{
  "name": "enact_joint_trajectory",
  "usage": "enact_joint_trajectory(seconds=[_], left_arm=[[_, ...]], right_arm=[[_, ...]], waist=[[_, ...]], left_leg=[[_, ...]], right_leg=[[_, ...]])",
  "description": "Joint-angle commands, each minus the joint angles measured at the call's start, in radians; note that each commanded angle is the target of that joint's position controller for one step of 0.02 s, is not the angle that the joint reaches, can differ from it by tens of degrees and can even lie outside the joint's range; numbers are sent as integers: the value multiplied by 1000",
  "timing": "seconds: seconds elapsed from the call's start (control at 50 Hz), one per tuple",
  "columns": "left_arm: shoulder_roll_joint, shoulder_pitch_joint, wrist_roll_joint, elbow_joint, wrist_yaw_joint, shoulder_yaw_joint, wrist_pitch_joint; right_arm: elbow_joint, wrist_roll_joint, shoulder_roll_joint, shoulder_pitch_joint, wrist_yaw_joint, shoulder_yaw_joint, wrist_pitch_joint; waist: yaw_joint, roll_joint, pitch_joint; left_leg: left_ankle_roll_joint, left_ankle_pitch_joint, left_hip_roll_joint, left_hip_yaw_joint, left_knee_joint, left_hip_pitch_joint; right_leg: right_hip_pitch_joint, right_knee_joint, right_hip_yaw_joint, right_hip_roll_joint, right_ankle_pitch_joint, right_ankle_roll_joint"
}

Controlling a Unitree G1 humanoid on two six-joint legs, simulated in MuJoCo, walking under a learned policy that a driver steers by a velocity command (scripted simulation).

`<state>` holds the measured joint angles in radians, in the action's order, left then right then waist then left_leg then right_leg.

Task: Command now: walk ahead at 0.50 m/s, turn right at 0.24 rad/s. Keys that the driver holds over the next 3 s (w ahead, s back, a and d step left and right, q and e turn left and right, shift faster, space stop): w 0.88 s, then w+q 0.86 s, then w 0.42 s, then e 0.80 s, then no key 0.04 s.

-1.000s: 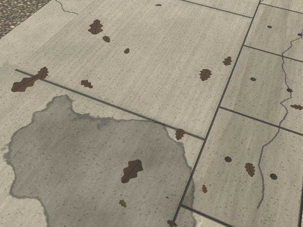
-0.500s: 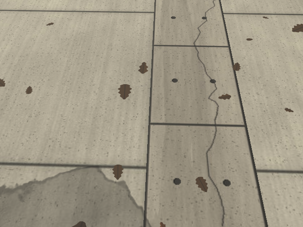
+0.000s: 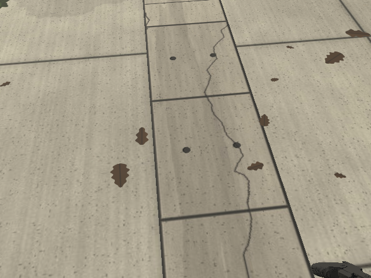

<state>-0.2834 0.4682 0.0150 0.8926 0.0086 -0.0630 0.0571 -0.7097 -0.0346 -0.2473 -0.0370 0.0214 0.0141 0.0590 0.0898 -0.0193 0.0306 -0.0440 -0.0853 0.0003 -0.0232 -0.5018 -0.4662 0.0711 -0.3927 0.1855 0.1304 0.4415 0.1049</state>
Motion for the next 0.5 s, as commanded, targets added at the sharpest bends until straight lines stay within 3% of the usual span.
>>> enact_joint_trajectory(seconds=[0.02, 0.04, 0.06, 0.08, 0.1, 0.12, 0.18, 0.28, 0.34, 0.4, 0.46, 0.5], left_arm=[[-55, 10, -18, -87, -5, -3, 25], [-66, 107, -26, -77, -7, -8, 21], [-112, 43, 6, -60, -1, -11, 10], [-105, -52, 13, -73, -11, -8, 10], [-84, -89, 10, -84, -19, -3, 8], [-79, -106, 19, -93, -25, -2, 1], [-56, -92, 28, -83, -38, 8, -18], [-29, -307, 26, -149, -49, 28, -19], [-5, -414, 19, -178, -53, 44, -14], [-16, -478, 14, -195, -49, 46, -11], [-36, -479, 16, -202, -41, 39, -5], [-55, -333, 24, -153, -30, 25, 7]], right_arm=[[-29, -28, -262, -425, -38, 79, 25], [-58, -8, -292, -403, -27, 94, 8], [-33, 11, -198, -297, -18, 77, 0], [-25, 17, -130, -234, -12, 60, 3], [-35, 9, -100, -210, -11, 51, 7], [-53, 11, -93, -221, -14, 46, 14], [-97, 22, -103, -277, -8, 46, 40], [-144, 30, -107, -345, -5, 47, 40], [-169, 30, -121, -389, -4, 50, 39], [-192, 25, -134, -430, -8, 52, 35], [-209, 19, -148, -430, -16, 54, 27], [-215, 21, -158, -408, -20, 56, 19]], waist=[[-205, -106, -310], [-138, -296, -340], [-111, -99, -162], [-114, -3, -64], [-95, 6, -17], [-82, -32, -1], [-64, -67, -25], [-99, -55, 30], [-128, -59, 34], [-146, -60, 37], [-129, -63, 38], [-56, -49, -33]], left_leg=[[-130, -198, -306, 408, 71, 673], [-236, -212, -434, 817, 227, 727], [-227, -322, -397, 724, 242, 582], [-208, -292, -343, 560, 256, 457], [-175, -207, -288, 446, 285, 379], [-157, -113, -250, 365, 299, 339], [-158, 89, -213, 254, 324, 325], [-163, 136, -175, 145, 391, 357], [-143, 207, -158, 93, 380, 367], [-135, 265, -185, 90, 347, 424], [-123, 372, -225, 99, 281, 494], [-97, 582, -203, 64, 92, 503]], right_leg=[[-364, -661, -44, -92, -474, -5], [-582, -857, -77, 28, 70, -23], [-663, -915, -42, -54, 2, -16], [-658, -876, -48, -88, -70, -18], [-640, -815, -61, -121, -104, -20], [-620, -764, -69, -143, -116, -27], [-596, -717, -110, -154, -146, -48], [-720, -503, -186, -215, -309, -91], [-666, -329, -225, -203, -397, -96], [-626, -233, -243, -183, -404, -80], [-577, -171, -245, -163, -321, -43], [-380, -83, -266, -110, -286, -6]])
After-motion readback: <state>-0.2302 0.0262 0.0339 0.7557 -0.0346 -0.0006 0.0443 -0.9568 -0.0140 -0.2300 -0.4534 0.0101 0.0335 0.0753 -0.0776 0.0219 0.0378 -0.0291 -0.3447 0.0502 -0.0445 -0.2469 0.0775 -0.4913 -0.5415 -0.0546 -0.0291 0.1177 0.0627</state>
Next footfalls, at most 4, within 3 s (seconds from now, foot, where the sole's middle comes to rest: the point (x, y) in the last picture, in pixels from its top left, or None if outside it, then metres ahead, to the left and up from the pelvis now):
0.52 right None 0.43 -0.10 -0.76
1.08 left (195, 208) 0.73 0.07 -0.76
1.64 right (224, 143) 1.06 -0.04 -0.76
2.14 left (159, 120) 1.17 0.27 -0.76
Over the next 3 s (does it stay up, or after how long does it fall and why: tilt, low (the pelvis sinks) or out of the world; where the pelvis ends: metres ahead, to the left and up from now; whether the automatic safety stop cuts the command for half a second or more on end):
stays up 1.24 0.21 0.01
